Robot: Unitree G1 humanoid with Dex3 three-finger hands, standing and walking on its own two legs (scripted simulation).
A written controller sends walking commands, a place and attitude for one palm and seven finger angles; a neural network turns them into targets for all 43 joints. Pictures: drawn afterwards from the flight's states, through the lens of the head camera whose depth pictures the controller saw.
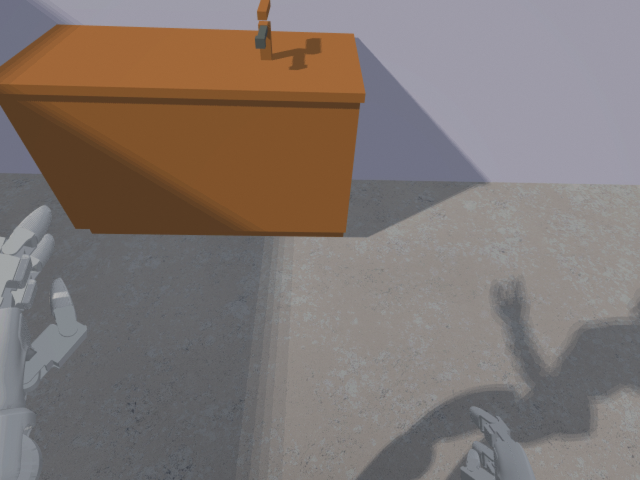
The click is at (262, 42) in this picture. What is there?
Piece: tap's lever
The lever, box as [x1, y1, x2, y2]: [255, 36, 265, 48]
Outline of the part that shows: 255,36 256,48 264,48 264,36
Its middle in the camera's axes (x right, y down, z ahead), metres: -0.18 -0.58 +1.14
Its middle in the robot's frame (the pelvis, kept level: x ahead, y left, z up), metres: +1.24 +0.26 +0.04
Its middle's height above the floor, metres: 0.82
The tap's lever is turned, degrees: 0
